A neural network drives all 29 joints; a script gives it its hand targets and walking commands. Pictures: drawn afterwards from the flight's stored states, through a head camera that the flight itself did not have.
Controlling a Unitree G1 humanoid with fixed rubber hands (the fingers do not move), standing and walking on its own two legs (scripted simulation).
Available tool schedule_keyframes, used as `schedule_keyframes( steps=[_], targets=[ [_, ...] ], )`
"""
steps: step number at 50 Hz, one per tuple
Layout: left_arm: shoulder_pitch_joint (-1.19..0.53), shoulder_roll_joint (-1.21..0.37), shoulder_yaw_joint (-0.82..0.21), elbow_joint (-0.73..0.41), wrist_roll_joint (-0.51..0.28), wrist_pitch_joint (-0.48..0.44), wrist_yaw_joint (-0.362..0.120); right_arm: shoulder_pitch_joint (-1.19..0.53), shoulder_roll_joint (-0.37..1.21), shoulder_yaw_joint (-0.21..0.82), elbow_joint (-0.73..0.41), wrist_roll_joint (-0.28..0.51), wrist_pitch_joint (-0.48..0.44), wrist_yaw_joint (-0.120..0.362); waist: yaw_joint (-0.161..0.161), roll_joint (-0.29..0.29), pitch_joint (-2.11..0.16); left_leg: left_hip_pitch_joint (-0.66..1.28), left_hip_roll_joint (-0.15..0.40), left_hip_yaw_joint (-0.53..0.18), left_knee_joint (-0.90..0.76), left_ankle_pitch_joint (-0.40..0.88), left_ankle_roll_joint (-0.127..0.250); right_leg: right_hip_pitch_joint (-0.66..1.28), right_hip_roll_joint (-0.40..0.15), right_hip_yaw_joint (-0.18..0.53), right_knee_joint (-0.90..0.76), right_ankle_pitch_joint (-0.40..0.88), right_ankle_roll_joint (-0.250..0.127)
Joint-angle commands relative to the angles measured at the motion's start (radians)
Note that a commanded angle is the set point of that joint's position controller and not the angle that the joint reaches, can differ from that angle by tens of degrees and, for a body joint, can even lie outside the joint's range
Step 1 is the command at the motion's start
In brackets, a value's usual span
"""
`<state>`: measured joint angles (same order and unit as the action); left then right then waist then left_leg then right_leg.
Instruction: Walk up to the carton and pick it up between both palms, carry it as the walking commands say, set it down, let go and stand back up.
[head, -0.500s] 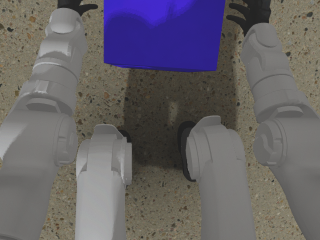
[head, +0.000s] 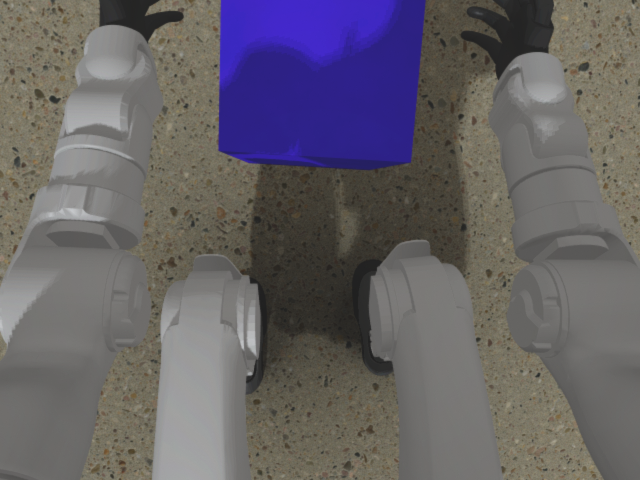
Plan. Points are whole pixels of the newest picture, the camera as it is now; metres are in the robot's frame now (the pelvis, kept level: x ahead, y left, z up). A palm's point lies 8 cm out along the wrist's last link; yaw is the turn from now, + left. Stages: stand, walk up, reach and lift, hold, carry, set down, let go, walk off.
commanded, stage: set down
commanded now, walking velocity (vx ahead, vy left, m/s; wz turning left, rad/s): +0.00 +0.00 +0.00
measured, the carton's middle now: (316, 81) +0.52 -0.03 -0.28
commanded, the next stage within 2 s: let go in 1.12 s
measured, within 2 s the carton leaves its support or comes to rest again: neither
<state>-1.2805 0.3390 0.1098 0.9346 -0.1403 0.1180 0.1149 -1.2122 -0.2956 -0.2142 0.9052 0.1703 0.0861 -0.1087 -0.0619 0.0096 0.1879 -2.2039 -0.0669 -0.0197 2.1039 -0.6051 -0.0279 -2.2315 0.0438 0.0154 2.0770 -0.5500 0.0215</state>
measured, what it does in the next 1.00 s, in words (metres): rises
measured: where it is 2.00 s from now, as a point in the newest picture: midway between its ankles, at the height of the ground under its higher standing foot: (311, 345)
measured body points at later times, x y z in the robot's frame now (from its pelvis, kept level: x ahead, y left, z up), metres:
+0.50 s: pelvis +0.02 +0.00 +0.13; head +0.34 -0.01 +0.44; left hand +0.57 +0.16 +0.01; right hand +0.52 -0.23 +0.01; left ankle +0.10 +0.12 -0.37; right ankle +0.11 -0.12 -0.37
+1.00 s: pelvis +0.04 +0.00 +0.26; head +0.33 -0.02 +0.60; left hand +0.56 +0.16 +0.15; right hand +0.52 -0.24 +0.15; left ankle +0.10 +0.12 -0.37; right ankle +0.11 -0.12 -0.37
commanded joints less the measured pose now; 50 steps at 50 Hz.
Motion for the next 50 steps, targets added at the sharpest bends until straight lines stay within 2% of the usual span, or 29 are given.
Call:
schedule_keyframes(
  steps=[1,9,26,44,50],
  targets=[
    [-0.227,0.095,0.045,-0.101,0.029,-0.008,-0.007,-0.184,-0.103,-0.028,-0.113,-0.024,-0.004,0.007,-0.023,0.03,-1.206,0.543,-0.009,0.08,-0.239,0.241,-0.003,0.689,0.004,-0.07,-0.221,0.337,0.023],
    [-0.183,0.075,0.085,-0.082,0.069,-0.004,-0.027,-0.144,-0.071,-0.065,-0.125,-0.065,0.005,0.028,-0.022,0.03,-1.182,0.574,-0.022,0.075,-0.378,0.262,-0.003,0.701,0.02,-0.074,-0.352,0.339,0.021],
    [-0.101,0.055,0.11,-0.216,0.109,0.04,-0.064,-0.053,-0.068,-0.113,-0.239,-0.1,0.047,0.069,-0.024,0.052,-1.337,0.858,-0.033,0.07,-0.68,0.403,-0.008,0.929,0.029,-0.079,-0.655,0.472,0.025],
    [0.013,0.007,0.173,-0.204,0.179,0.009,-0.112,0.055,-0.007,-0.145,-0.243,-0.175,0.022,0.105,-0.009,0.02,-1.236,1.095,-0.022,0.047,-1.057,0.494,-0.007,1.24,0.017,-0.039,-1.02,0.581,0.033],
    [0.028,-0.037,0.204,-0.129,0.224,-0.014,-0.129,0.073,0.036,-0.176,-0.18,-0.232,0.0,0.114,-0.01,0.015,-1.069,1.098,-0.013,0.036,-1.152,0.468,-0.008,1.235,0.013,-0.04,-1.117,0.537,0.031]
  ],
)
